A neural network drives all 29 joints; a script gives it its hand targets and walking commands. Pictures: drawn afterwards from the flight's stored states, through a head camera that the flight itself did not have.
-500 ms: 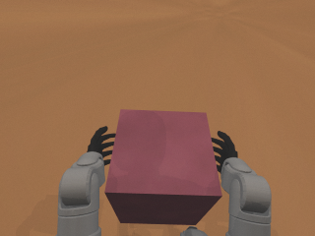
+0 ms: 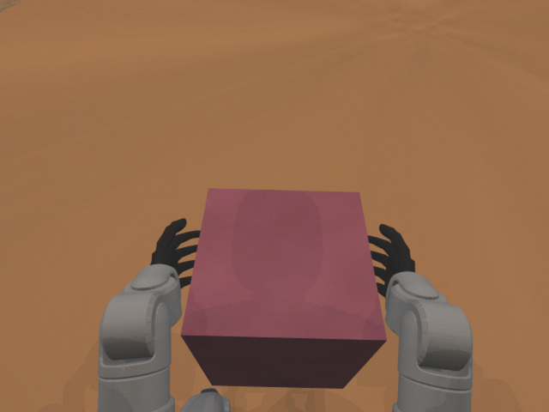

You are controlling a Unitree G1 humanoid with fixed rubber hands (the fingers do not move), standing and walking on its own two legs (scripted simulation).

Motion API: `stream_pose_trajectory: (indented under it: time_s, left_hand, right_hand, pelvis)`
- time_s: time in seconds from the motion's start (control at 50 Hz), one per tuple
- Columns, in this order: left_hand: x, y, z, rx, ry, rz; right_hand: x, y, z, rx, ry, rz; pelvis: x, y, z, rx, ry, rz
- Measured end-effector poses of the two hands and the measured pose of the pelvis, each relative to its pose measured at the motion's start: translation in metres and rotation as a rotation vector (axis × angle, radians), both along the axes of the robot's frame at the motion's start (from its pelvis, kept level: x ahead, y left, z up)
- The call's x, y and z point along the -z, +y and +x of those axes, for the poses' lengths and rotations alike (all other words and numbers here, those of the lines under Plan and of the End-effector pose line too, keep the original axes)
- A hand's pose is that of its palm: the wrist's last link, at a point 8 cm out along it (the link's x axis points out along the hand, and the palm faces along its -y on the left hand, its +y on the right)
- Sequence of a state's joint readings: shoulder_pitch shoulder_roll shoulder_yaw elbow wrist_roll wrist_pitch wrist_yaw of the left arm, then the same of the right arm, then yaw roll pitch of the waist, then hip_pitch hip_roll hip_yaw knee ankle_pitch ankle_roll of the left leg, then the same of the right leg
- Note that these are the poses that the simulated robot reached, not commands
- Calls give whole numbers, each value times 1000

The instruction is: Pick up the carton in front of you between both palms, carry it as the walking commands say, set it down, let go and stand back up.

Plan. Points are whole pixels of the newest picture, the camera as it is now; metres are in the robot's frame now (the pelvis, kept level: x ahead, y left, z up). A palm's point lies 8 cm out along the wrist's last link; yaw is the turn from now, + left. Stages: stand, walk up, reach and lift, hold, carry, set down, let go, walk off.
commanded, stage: carry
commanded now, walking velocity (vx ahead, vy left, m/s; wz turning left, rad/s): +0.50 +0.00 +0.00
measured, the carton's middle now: (280, 295) +0.28 +0.00 +0.01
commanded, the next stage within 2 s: none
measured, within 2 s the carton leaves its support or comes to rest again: neither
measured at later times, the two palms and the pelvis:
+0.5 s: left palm (192, 124) +0.61 +0.19 +0.07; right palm (342, 127) +0.60 -0.11 +0.08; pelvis +0.34 +0.05 +0.00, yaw -2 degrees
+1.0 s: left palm (222, 58) +0.87 +0.16 +0.08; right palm (342, 60) +0.87 -0.14 +0.08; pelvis +0.60 +0.01 -0.01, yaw -1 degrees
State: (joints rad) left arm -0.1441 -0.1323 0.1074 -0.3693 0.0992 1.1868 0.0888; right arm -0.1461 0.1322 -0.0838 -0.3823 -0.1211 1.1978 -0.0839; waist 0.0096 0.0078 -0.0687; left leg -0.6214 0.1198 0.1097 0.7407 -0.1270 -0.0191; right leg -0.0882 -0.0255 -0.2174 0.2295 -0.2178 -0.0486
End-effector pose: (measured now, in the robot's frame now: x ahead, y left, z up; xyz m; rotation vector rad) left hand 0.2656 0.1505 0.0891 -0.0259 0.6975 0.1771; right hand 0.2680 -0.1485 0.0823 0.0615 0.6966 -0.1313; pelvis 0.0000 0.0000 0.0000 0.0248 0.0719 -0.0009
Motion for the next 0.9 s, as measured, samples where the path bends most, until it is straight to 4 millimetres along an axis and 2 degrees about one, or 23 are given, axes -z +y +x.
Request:
stream_pose_trajectory:
  time_s: [0.1,0.2,0.28,0.36,0.46,0.56,0.62,0.68,0.72,0.78,0.9]
  left_hand:
    - [-2,9,80,27,-42,-11]
    - [26,28,167,42,-30,-47]
    - [41,35,215,55,80,-56]
    - [39,37,260,78,111,-52]
    - [24,38,321,74,62,-48]
    - [10,33,389,46,-12,-44]
    - [9,23,435,31,-43,-39]
    - [16,10,481,21,-52,-22]
    - [21,4,506,21,-13,-5]
    - [26,1,530,11,53,1]
    - [18,3,571,5,42,3]
  right_hand:
    - [-5,9,72,29,-42,-9]
    - [13,28,153,46,-29,-40]
    - [27,36,197,65,81,-43]
    - [23,38,237,78,112,-51]
    - [8,39,300,68,63,-54]
    - [-4,33,376,41,-11,-48]
    - [-3,23,426,30,-42,-38]
    - [10,10,475,24,-52,-15]
    - [20,4,500,32,-12,13]
    - [29,1,525,30,54,26]
    - [20,3,569,19,42,23]
  pelvis:
    - [11,15,79,9,-8,-13]
    - [35,37,162,36,-27,-4]
    - [22,49,205,56,-13,-25]
    - [7,54,250,55,-3,-46]
    - [-1,51,314,41,4,-57]
    - [4,39,386,34,-2,-49]
    - [15,27,433,28,-13,-41]
    - [29,13,479,15,-28,-36]
    - [28,9,496,7,-24,-44]
    - [19,5,518,-8,-17,-32]
    - [9,5,559,-1,-13,-22]
